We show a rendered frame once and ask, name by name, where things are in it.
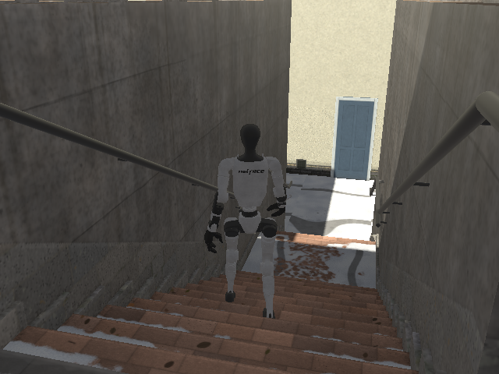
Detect right robot upper arm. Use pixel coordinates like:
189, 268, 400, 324
266, 157, 285, 198

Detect robot right hand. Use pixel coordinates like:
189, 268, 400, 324
267, 203, 285, 217

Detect robot left hand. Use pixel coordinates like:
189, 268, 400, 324
204, 230, 223, 253

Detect left robot upper arm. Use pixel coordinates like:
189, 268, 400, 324
217, 157, 234, 203

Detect left robot forearm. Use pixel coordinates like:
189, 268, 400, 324
207, 191, 224, 232

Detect right robot forearm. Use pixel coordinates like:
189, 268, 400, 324
276, 186, 287, 208

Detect robot left foot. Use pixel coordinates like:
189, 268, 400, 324
225, 291, 235, 302

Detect robot right shin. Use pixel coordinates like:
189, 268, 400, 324
262, 262, 274, 318

